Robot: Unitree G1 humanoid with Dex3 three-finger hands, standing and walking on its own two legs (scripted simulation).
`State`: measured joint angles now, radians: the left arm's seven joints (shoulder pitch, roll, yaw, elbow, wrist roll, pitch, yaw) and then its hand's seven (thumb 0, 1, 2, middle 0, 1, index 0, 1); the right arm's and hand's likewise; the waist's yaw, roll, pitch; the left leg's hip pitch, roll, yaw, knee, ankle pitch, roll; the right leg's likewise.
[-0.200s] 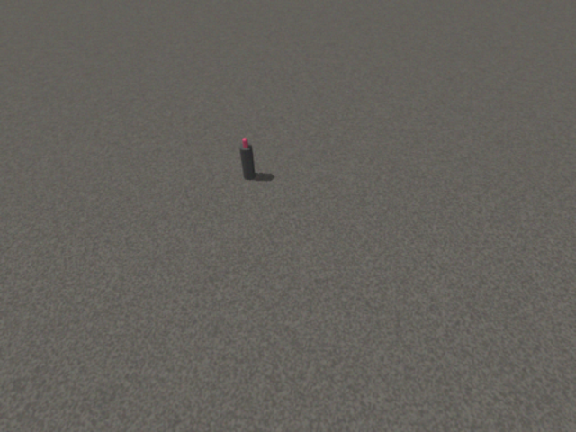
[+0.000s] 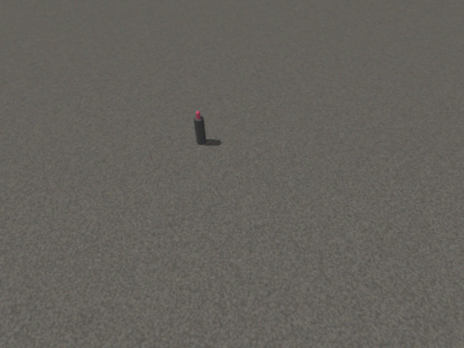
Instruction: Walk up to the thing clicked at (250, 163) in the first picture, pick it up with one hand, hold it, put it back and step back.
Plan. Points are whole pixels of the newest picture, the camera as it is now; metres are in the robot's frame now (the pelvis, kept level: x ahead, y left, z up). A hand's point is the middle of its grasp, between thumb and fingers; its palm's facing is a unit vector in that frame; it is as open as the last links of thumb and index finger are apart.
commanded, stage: stand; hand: left
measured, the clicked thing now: (199, 127) +1.50 +0.25 -0.66
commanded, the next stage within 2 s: walk up in 0.92 s
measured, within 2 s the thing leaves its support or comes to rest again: neither
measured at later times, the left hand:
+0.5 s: hand out of the picture +0.08 +0.25 -0.16, palm faces -0.03 -0.94 -0.34, open 7.4 cm
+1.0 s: hand out of the picture +0.08 +0.26 -0.15, palm faces -0.01 -0.94 -0.33, open 7.4 cm
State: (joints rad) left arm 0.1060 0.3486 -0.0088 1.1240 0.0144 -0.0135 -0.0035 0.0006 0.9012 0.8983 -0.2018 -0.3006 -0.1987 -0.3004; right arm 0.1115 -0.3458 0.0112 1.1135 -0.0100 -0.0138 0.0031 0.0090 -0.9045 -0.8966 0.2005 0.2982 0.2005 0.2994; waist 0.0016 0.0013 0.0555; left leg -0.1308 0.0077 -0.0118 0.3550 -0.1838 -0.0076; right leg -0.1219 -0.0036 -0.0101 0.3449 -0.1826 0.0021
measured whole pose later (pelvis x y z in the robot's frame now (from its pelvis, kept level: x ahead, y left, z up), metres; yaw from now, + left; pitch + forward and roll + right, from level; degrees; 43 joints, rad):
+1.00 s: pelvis +0.01 +0.00 +0.00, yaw +0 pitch -2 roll -1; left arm 0.16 0.36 0.03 1.08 0.03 -0.03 -0.04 0.00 0.90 0.90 -0.20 -0.30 -0.20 -0.30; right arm 0.17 -0.36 -0.03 1.08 -0.03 -0.02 0.04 0.01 -0.90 -0.90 0.20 0.30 0.20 0.30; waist 0.01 0.01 0.02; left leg -0.17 0.00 -0.02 0.48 -0.37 0.05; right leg -0.15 0.00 -0.02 0.45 -0.38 -0.03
